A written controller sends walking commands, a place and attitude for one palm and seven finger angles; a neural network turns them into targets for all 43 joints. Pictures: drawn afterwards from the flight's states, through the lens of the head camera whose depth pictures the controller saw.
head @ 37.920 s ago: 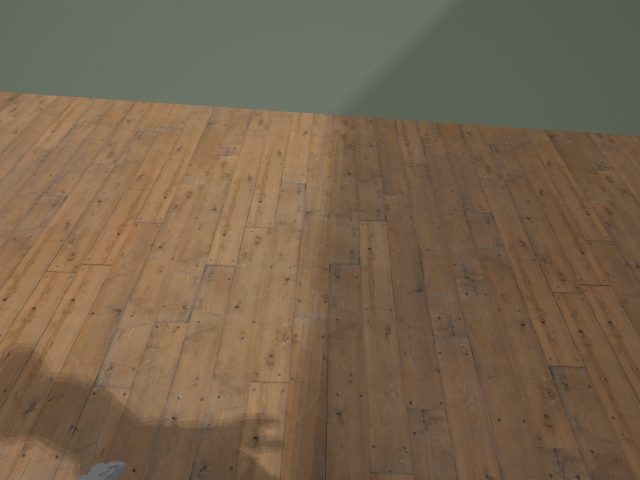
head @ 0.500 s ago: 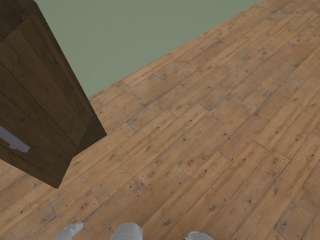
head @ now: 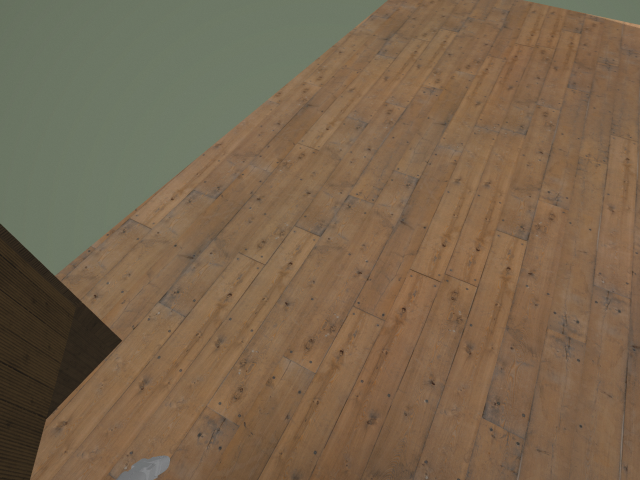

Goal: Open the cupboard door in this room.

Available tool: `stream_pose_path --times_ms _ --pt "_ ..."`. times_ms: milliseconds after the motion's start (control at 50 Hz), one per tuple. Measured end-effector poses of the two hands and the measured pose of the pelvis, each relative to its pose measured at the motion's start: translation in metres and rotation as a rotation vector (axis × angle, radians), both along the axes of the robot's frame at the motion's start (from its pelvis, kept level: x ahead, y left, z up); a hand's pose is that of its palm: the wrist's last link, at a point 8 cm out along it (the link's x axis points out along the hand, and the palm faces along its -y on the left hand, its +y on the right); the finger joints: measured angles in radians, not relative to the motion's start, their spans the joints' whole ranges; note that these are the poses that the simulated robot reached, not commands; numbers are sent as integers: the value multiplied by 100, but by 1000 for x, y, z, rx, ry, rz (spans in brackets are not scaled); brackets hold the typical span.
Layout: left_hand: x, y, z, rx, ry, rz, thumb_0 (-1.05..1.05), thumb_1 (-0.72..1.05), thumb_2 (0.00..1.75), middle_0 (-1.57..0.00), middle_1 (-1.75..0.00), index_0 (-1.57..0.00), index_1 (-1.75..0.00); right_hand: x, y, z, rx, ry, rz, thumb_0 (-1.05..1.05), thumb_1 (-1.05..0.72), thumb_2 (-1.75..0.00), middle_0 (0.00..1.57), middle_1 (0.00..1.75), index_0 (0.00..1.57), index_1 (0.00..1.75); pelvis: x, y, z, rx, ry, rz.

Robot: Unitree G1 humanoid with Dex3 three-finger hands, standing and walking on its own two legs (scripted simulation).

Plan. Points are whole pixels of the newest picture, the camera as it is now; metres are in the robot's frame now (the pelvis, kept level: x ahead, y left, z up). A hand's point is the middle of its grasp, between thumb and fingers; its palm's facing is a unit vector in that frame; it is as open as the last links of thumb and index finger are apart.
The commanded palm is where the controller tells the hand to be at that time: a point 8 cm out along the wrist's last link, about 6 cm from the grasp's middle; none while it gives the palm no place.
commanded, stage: walk to a spot facing it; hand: left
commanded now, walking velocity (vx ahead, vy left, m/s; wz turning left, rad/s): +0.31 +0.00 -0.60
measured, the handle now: out of the picture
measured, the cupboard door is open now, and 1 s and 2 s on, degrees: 40 40 40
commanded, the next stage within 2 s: turn to face it in 1.16 s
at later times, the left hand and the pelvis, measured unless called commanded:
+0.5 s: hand (219, 420) +0.22 +0.17 -0.17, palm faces -0.23 -0.96 -0.18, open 7.4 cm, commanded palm none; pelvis +0.15 -0.02 +0.00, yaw -17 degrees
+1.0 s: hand (349, 267) +0.50 -0.03 -0.15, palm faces -0.40 -0.89 -0.22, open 7.1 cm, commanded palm none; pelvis +0.34 -0.16 +0.01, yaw -26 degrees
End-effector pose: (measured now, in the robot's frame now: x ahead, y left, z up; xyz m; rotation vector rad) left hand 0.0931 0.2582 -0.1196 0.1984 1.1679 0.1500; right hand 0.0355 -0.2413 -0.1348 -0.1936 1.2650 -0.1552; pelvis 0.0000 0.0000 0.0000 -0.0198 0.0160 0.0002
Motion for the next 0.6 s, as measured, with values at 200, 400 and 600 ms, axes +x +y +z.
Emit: stream_pose_path --times_ms 200,400,600 --pt "16 -33 3 19 55 -57 1 91 89 -20 -30 -20 -30 27 -46 6 -13 -5 -113 2 -91 -90 20 30 20 30 37 -19 6 28 -12 -94" --pt "52 -25 -28 -37 230 -102 1 90 89 -20 -30 -21 -30 130 -35 21 -70 -216 -144 1 -91 -90 20 30 20 30 114 -7 -5 8 5 -222" --pt "243 -79 -4 -35 58 -334 1 91 90 -20 -30 -20 -30 79 -8 13 24 31 -349 1 -91 -90 20 30 20 30 185 -33 11 23 11 -356"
